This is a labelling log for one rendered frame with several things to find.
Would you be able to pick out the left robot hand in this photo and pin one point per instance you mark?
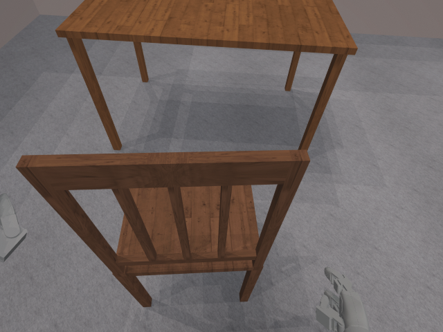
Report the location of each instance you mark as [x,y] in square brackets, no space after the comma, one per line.
[11,234]

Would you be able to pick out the table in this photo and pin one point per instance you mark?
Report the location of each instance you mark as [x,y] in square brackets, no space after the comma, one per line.
[313,26]

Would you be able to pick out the right robot hand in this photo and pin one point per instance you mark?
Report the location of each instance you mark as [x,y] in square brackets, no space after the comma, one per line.
[346,311]

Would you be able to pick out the chair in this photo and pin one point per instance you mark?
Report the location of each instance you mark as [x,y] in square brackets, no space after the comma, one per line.
[184,212]

